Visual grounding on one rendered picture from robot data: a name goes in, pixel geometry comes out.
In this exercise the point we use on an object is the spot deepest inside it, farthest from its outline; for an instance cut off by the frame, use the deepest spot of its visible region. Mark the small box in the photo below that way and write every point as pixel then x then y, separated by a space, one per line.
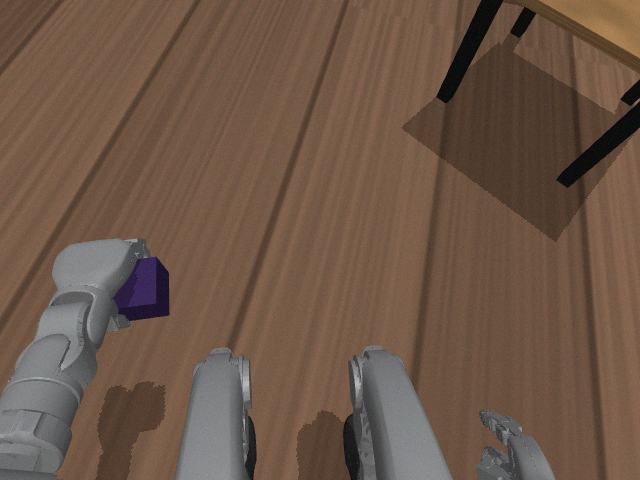
pixel 146 292

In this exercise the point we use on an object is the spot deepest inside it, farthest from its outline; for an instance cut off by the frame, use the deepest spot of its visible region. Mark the coffee table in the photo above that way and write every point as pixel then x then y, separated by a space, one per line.
pixel 611 26

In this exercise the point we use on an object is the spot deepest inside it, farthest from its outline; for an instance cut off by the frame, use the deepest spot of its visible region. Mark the right robot foot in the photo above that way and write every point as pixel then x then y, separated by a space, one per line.
pixel 350 449

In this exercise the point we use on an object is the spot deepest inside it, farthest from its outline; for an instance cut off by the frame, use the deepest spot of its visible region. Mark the left robot hand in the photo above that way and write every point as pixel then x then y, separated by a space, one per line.
pixel 103 264

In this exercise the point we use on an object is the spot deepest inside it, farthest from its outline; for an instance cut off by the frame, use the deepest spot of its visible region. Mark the right robot hand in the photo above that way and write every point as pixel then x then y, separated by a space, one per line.
pixel 525 459

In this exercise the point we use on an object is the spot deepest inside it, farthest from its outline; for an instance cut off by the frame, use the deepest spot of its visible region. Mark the left robot arm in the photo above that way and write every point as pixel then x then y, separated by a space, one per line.
pixel 39 402

